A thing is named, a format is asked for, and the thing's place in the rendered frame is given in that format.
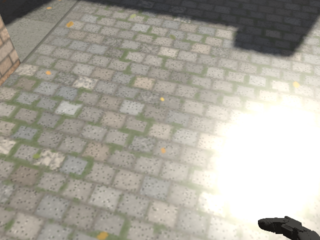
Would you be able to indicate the right robot hand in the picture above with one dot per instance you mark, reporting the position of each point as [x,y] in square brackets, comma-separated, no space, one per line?
[289,227]

